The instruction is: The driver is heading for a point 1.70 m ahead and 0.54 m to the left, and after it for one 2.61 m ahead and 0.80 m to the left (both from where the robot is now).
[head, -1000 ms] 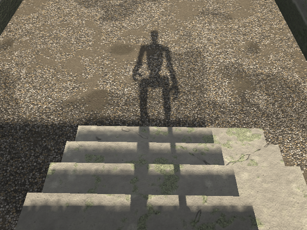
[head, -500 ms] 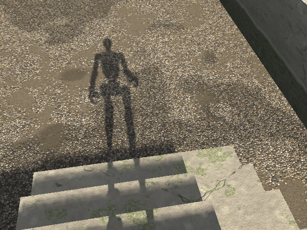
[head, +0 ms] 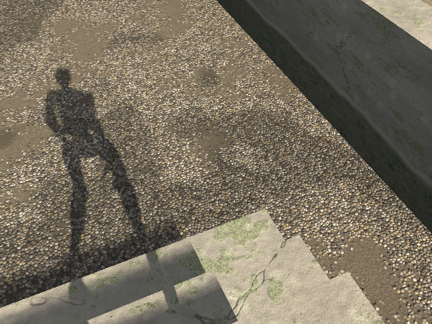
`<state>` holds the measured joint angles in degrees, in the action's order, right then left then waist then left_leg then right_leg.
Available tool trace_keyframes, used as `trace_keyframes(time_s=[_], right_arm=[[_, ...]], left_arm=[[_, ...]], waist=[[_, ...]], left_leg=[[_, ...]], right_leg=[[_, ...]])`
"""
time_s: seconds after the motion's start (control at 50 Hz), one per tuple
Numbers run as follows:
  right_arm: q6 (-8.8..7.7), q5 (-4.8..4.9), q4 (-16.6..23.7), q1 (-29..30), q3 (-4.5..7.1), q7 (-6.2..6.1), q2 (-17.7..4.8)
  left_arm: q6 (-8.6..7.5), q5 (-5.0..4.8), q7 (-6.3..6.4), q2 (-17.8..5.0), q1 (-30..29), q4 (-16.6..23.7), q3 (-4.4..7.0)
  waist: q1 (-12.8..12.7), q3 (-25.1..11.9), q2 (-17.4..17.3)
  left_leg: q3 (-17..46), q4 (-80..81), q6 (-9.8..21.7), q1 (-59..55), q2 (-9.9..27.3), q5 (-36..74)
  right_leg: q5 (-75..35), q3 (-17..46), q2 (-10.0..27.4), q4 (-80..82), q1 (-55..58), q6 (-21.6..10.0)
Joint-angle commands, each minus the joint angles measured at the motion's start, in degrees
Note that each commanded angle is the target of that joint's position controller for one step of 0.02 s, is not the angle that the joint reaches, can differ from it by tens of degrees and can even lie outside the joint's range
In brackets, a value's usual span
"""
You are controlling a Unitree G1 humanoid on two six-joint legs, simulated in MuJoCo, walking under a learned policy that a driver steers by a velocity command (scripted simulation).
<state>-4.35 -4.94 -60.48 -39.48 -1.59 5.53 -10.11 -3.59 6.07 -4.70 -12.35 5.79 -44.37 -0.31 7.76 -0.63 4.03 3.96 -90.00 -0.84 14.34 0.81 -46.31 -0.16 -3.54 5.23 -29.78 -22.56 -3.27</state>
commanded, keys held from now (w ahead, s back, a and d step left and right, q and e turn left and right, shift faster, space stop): w+q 0.76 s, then w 0.24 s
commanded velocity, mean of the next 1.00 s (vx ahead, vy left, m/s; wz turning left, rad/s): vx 0.50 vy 0.00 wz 0.45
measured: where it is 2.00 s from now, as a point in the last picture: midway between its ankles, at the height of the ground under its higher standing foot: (125, 293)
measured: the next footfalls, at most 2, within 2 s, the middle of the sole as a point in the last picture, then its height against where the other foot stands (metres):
left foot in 0.64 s outside the picture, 0.18 m lower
right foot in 1.06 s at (170, 323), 0.18 m lower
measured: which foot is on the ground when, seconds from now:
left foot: up 0.00-0.62, down 0.64-1.00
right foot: down 0.00-0.64, up 0.66-1.00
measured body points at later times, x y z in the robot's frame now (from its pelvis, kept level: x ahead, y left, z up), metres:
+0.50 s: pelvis +0.20 +0.03 -0.08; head +0.20 +0.04 +0.37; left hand +0.00 +0.11 -0.22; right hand +0.39 -0.13 -0.21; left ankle +0.32 +0.23 -0.78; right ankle +0.08 -0.10 -0.75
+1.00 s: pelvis +0.47 +0.15 -0.28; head +0.48 +0.15 +0.17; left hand +0.54 +0.42 -0.39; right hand +0.45 -0.07 -0.43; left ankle +0.31 +0.21 -0.93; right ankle +0.68 +0.11 -0.99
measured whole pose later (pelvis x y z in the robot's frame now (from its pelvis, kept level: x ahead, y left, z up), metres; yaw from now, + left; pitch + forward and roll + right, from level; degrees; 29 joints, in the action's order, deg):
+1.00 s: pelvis +0.47 +0.15 -0.28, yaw +30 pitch +1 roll +4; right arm -6.1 -6.7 -60.6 -34.0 -2.3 2.4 -7.6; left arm -3.9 5.8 -3.8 -12.3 4.8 -48.7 -1.8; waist 7.8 -2.2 3.2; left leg 0.8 -62.6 1.2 18.6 -4.5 -45.4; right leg -21.8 2.2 6.3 -38.8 -36.0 -0.6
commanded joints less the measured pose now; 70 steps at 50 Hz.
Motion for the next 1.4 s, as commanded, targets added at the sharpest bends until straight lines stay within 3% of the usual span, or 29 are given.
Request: trace_keyframes(time_s=[0.02,0.06,0.08,0.1,0.16,0.22,0.26,0.4,0.54,0.6,0.64,0.66,0.68,0.72,0.76,0.8,0.86,0.92,0.98,1.04,1.08,1.1,1.12,1.16,1.22,1.28,1.36,1.38,1.4], right_arm=[[-1.48,2.01,2.96,-1.64,0.64,2.67,-2.76],[-2.14,3.17,8.71,4.48,1.32,-1.26,-4.44],[-2.14,1.80,9.03,8.83,0.35,-3.30,-3.43],[-1.48,0.81,9.46,12.01,0.20,-3.67,-2.08],[0.47,-0.13,6.47,10.67,1.72,-2.86,-3.62],[0.12,-1.49,6.72,11.55,1.51,-0.69,-2.36],[0.01,-1.27,8.35,17.96,0.94,-0.56,-2.31],[2.16,0.10,13.25,31.98,1.37,0.47,-3.76],[2.74,-2.15,13.34,43.64,1.60,-0.68,-2.40],[0.70,-1.37,5.42,33.64,3.17,-1.48,-3.48],[-0.16,-0.64,-3.82,5.81,8.22,-1.66,-14.44],[-0.05,-0.57,-7.75,-7.59,10.29,-1.69,-22.07],[-0.27,-0.90,-9.83,-11.75,11.17,-2.52,-22.10],[-1.41,1.31,-5.85,-1.06,7.82,-2.53,-11.61],[-0.62,-0.43,-1.97,10.78,5.05,-0.87,-5.14],[-2.21,2.13,3.99,21.21,2.42,-1.39,-1.73],[-2.39,-0.81,4.67,19.15,2.21,-0.85,-5.97],[-3.90,-0.60,1.55,7.66,0.36,-4.79,-0.91],[-2.13,-2.61,4.20,10.30,0.10,-3.19,-6.04],[-0.95,-1.18,3.91,9.46,1.09,-2.48,-9.45],[0.46,-3.54,-1.11,4.74,1.95,1.61,-11.29],[0.06,0.12,-2.59,-11.71,2.00,2.67,-1.33],[-0.02,2.88,3.09,-1.73,3.37,3.01,-7.56],[-0.14,3.53,10.46,15.97,3.24,-0.69,-8.44],[0.19,0.95,9.90,11.26,-0.65,-2.15,2.66],[0.46,-0.13,9.61,20.41,1.09,0.38,-3.42],[0.22,-1.48,12.34,26.93,0.45,0.51,-5.47],[2.30,4.14,13.33,32.48,2.34,-4.17,-4.62],[2.79,5.10,13.53,35.98,2.32,-5.70,-5.44]], left_arm=[[1.06,0.47,-0.66,-12.20,31.74,-7.64,4.18],[0.06,-0.91,-1.28,-11.77,20.77,-6.37,3.27],[-1.73,0.02,-0.51,0.10,15.65,-4.43,-0.73],[-2.57,0.47,0.11,0.17,14.74,-5.13,-0.96],[-3.83,-1.46,3.12,0.28,23.67,-10.04,-0.62],[-3.68,1.33,3.53,-1.28,21.40,-11.30,-0.26],[-4.09,1.34,5.70,4.08,26.07,-14.38,-2.23],[-4.36,2.80,5.20,3.86,34.62,-20.54,-4.08],[-0.92,0.00,8.58,-1.09,39.26,-22.22,0.01],[0.86,1.59,7.31,-1.66,36.37,-22.27,1.13],[2.45,3.16,2.21,-3.53,31.54,-22.67,1.71],[1.92,2.08,-1.03,2.86,38.37,-21.76,0.44],[0.14,-0.31,-2.29,0.61,28.31,-16.08,0.68],[-4.28,-4.42,1.11,-5.08,-0.21,-2.67,2.26],[-4.40,-3.56,3.58,-3.61,8.00,-4.78,2.37],[-2.01,-0.03,3.40,2.98,16.90,-9.84,0.55],[-1.02,0.59,-0.52,1.08,24.85,-11.68,0.03],[-1.46,-0.41,0.53,-2.01,3.28,-4.99,-1.36],[0.44,-0.30,1.02,-3.77,2.51,-2.95,-0.93],[0.15,-1.05,0.87,-8.83,9.34,-5.66,1.07],[-1.29,-2.03,2.13,-17.03,33.57,-13.26,6.41],[-1.53,-1.47,0.34,-21.30,36.23,-14.51,6.50],[-0.94,0.36,-0.89,-20.18,37.92,-14.54,6.48],[-0.45,-1.75,-1.37,-10.99,31.15,-15.45,3.90],[-1.66,1.81,0.88,1.76,21.52,-16.40,-0.76],[-6.06,-2.27,3.24,-0.38,21.28,-15.98,-1.34],[-5.84,0.51,3.53,-5.19,31.45,-21.33,-1.04],[-2.64,-9.73,5.19,-6.97,32.96,-19.32,1.34],[-1.71,-9.60,5.91,-5.47,33.54,-19.00,0.79]], waist=[[-12.78,-11.95,4.58],[-7.47,-3.98,2.10],[-4.77,0.15,-5.60],[-3.49,5.84,-2.90],[-5.89,5.87,0.06],[-3.42,1.75,-2.17],[-7.57,3.26,-2.32],[-11.46,10.98,-4.38],[-17.86,14.49,-1.72],[-13.58,6.98,-4.71],[-0.05,-3.09,-11.61],[-1.17,-19.48,-20.17],[4.19,-22.41,-17.02],[5.78,-6.98,-10.42],[-5.71,2.96,-0.71],[-10.79,10.08,-1.13],[-13.72,6.04,-7.36],[-1.87,3.47,-0.97],[-6.22,6.07,-7.81],[-8.61,8.31,-4.08],[-18.65,-0.78,2.33],[-9.21,-17.44,15.87],[-13.24,-15.22,9.60],[-13.92,-0.52,0.00],[-2.41,9.38,-7.05],[-8.11,6.07,-2.34],[-10.08,3.70,-4.49],[-8.93,2.95,-5.02],[-11.47,6.02,-5.87]], left_leg=[[2.34,-28.34,3.24,41.75,-0.87,8.42],[3.99,-26.33,4.20,45.98,2.67,22.82],[9.61,-3.64,5.08,39.23,8.68,40.49],[7.37,1.55,5.21,38.42,10.16,40.66],[6.36,21.04,4.46,36.02,8.60,46.48],[5.70,20.48,5.91,34.72,7.30,49.57],[10.41,35.62,5.35,45.97,9.34,65.41],[0.63,46.40,6.48,29.35,9.42,72.40],[-4.98,70.64,5.51,24.67,7.72,60.31],[-8.97,74.41,5.51,4.77,5.13,65.83],[-11.95,74.31,7.26,-36.05,3.38,77.31],[-1.46,50.63,17.46,-64.19,10.25,106.87],[5.07,50.58,20.91,-69.70,13.96,109.44],[14.50,60.39,22.25,-49.06,18.38,70.73],[17.00,61.26,23.66,-15.02,20.55,60.09],[7.78,69.28,20.76,16.60,14.40,51.21],[4.09,56.99,18.56,37.47,6.71,38.51],[9.55,44.63,14.90,13.71,6.26,21.69],[9.89,43.13,13.32,33.01,4.87,14.13],[13.20,31.24,10.59,21.03,6.96,16.37],[9.51,-2.03,2.84,23.18,0.58,30.35],[0.44,-31.74,0.41,39.53,-7.30,0.39],[-0.77,-39.73,0.22,51.73,-7.72,0.85],[1.49,-34.39,2.62,68.69,-2.13,14.57],[8.69,-10.21,7.93,52.75,8.37,40.64],[-0.58,21.48,5.27,32.98,6.21,62.23],[6.31,23.42,2.17,50.97,6.47,60.32],[1.07,30.88,2.63,47.23,7.22,60.50],[-0.72,37.87,2.66,47.33,6.13,63.85]], right_leg=[[-37.82,16.51,16.76,-9.22,45.67,-14.90],[-4.05,26.72,24.21,2.30,20.63,-15.87],[5.32,24.19,21.64,7.96,7.28,-12.02],[7.72,22.68,21.30,11.29,0.01,-11.20],[12.28,16.18,17.10,13.86,-0.93,-14.23],[2.51,9.09,15.39,8.56,0.56,-13.07],[5.96,7.75,15.34,4.58,13.16,-10.68],[18.69,-2.81,15.53,2.09,6.17,-6.65],[14.92,-0.76,18.22,-7.80,21.21,-2.72],[8.69,-7.54,12.70,-25.03,18.23,0.36],[18.29,-10.91,4.94,-51.60,-4.01,3.74],[48.73,-8.25,-0.93,-79.39,-18.57,7.47],[49.54,-3.68,-1.50,-87.46,-31.18,7.51],[50.29,1.77,1.13,-80.90,-46.67,5.86],[37.94,8.60,4.55,-64.92,-33.46,1.94],[8.09,10.08,6.71,-32.17,-15.19,-0.57],[-4.94,2.42,-0.24,-39.32,4.06,0.02],[-35.14,11.24,4.76,-6.40,-16.44,2.12],[-24.29,2.32,-0.46,-11.41,8.03,3.36],[-16.35,2.95,0.36,6.03,14.50,1.26],[-22.74,3.78,3.29,7.74,38.78,-7.35],[-64.62,10.82,11.99,-15.45,60.52,-16.60],[-62.60,22.26,14.83,-9.98,57.11,-18.10],[-1.22,34.07,19.94,3.03,36.51,-19.58],[2.41,23.83,14.17,8.01,2.05,-11.75],[13.79,11.52,3.63,10.54,-13.90,-11.84],[0.16,19.65,7.40,-2.14,11.06,-12.30],[-2.13,22.96,9.43,-1.06,16.57,-10.42],[-1.04,20.98,6.13,-3.52,16.54,-9.26]])
Velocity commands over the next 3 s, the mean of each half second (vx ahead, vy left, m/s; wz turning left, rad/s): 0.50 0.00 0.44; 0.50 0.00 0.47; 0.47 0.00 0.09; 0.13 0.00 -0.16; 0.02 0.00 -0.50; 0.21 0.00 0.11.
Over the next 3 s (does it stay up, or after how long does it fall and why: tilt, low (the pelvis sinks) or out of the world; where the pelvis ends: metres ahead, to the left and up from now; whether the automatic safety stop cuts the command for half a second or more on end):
stays up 1.04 0.35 -0.59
